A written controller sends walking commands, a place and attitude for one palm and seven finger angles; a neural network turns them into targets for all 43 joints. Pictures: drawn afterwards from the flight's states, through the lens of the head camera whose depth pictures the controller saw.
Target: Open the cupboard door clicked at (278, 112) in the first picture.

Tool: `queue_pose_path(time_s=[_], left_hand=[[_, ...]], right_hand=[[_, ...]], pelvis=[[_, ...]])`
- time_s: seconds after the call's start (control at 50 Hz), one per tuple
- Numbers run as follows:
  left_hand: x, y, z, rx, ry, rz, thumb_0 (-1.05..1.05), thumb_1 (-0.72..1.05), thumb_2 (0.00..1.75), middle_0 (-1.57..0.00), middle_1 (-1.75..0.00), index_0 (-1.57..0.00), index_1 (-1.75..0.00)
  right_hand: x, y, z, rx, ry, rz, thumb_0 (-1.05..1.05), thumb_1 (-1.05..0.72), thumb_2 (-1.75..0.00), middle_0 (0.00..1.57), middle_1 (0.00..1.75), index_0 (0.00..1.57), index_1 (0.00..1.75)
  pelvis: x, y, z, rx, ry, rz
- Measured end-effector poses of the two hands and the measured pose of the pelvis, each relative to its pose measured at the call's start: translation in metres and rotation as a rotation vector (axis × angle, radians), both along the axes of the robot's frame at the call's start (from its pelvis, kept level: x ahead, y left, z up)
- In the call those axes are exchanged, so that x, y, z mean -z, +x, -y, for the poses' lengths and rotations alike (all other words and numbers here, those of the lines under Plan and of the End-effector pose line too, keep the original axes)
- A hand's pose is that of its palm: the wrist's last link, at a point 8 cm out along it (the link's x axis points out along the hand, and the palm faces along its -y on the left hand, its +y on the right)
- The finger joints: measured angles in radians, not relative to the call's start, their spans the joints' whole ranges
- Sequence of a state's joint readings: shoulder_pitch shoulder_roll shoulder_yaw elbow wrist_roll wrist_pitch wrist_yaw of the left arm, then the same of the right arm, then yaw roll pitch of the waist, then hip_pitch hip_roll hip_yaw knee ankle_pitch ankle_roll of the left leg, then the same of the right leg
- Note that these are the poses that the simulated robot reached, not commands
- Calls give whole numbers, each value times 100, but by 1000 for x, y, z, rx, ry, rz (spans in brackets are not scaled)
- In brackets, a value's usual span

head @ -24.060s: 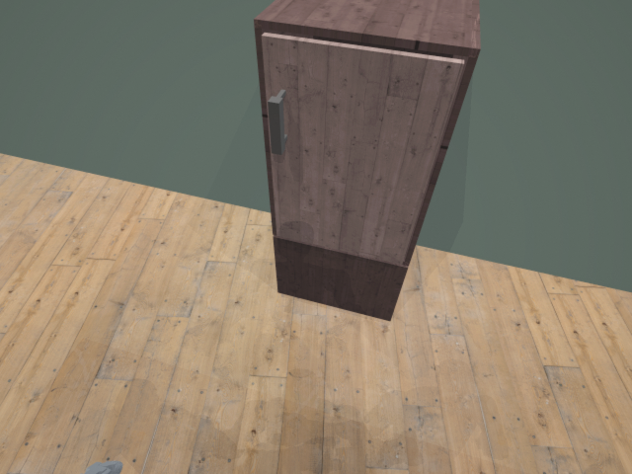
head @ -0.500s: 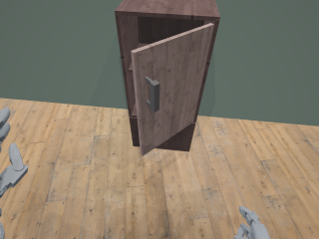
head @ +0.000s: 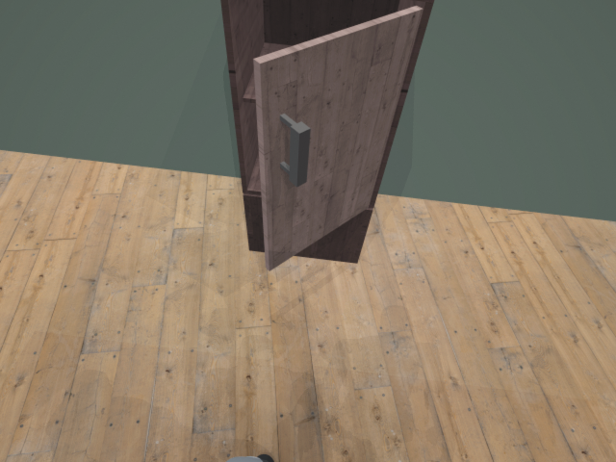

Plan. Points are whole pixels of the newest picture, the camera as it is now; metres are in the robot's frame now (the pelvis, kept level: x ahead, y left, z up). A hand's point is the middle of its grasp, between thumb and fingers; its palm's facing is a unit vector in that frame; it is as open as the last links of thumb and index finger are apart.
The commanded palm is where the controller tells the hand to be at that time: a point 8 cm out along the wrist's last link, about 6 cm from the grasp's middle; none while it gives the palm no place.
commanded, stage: let the arm hang, fingers relaxed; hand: left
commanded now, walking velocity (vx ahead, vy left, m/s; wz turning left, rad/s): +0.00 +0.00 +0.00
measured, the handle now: (291, 150) +0.63 +0.07 +0.01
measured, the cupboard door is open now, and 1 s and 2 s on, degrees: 46 46 46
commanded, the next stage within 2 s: look to check the result in 0.70 s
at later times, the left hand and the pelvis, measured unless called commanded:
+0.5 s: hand out of the picture +0.03 +0.17 -0.17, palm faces +0.03 -0.98 -0.21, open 7.4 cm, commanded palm none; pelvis +0.03 -0.01 +0.00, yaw +0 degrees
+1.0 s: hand out of the picture +0.04 +0.15 -0.17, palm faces +0.02 -0.98 -0.21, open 7.4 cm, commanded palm none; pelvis +0.05 -0.02 +0.00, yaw -1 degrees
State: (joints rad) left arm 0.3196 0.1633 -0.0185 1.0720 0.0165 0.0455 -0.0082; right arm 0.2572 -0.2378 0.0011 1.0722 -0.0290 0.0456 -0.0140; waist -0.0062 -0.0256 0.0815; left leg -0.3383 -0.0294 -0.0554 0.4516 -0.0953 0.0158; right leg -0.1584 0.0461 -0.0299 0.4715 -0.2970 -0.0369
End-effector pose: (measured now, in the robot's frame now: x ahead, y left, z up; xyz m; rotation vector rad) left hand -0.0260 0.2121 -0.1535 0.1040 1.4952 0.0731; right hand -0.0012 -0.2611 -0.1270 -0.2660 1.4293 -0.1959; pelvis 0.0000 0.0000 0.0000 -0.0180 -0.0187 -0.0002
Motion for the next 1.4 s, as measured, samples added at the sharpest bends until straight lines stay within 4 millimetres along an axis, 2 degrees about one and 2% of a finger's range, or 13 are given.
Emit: queue_pose_path(time_s=[0.06, 0.1, 0.18, 0.24, 0.3, 0.5, 0.62, 0.74, 1.08, 1.4], left_hand=[[-5, -37, 3, -48, 8, -100, 1, 91, 89, -20, -30, -20, -30], [-9, -53, 2, -67, 24, -147, 1, 91, 90, -20, -30, -20, -30], [-16, -63, -4, -83, 64, -180, 1, 91, 90, -20, -30, -20, -30], [-19, -55, -9, -82, 92, -157, 1, 91, 90, -20, -30, -20, -30], [-19, -37, -13, -76, 112, -106, 1, 91, 90, -20, -30, -20, -30], [-14, 46, -5, -35, 102, 97, 0, 91, 90, -19, -30, -19, -30], [-13, 75, 3, -15, 91, 149, 0, 92, 90, -20, -30, -20, -30], [-14, 79, 5, -12, 95, 135, 0, 92, 90, -20, -30, -20, -30], [-14, 57, 13, -34, 97, 31, 0, 91, 90, -20, -30, -20, -30], [-14, 76, 13, -21, 94, 75, 0, 91, 90, -20, -30, -20, -30]], right_hand=[[3, -18, -11, 21, 25, -69, 1, -91, -90, 20, 30, 20, 30], [7, -23, -19, 34, 46, -90, 1, -91, -90, 20, 30, 20, 30], [14, -22, -37, 48, 97, -89, 1, -91, -90, 20, 30, 20, 30], [20, -13, -47, 51, 132, -66, 1, -91, -90, 20, 30, 20, 30], [24, -2, -53, 45, 153, -38, 1, -91, -90, 20, 30, 20, 30], [23, 23, -37, 44, 130, 24, 2, -93, -90, 20, 30, 20, 30], [20, 35, -29, 43, 117, 47, 1, -92, -90, 20, 30, 20, 30], [19, 41, -24, 45, 114, 43, 1, -92, -90, 20, 30, 20, 30], [19, 54, -17, 46, 108, 21, 1, -92, -90, 20, 30, 20, 30], [17, 69, -13, 43, 100, 58, 1, -91, -90, 20, 30, 20, 30]], pelvis=[[-1, 3, 1, -5, -3, 0], [-1, 5, 2, -6, -4, 3], [-2, 8, 3, -6, -2, 5], [-2, 11, 4, -4, 1, 7], [-2, 14, 4, -4, 5, 9], [-2, 25, 8, 0, 19, 14], [-3, 32, 13, 5, 23, 13], [-4, 38, 17, 9, 23, 11], [-4, 51, 23, 18, 26, 7], [-5, 56, 24, 24, 29, 11]])
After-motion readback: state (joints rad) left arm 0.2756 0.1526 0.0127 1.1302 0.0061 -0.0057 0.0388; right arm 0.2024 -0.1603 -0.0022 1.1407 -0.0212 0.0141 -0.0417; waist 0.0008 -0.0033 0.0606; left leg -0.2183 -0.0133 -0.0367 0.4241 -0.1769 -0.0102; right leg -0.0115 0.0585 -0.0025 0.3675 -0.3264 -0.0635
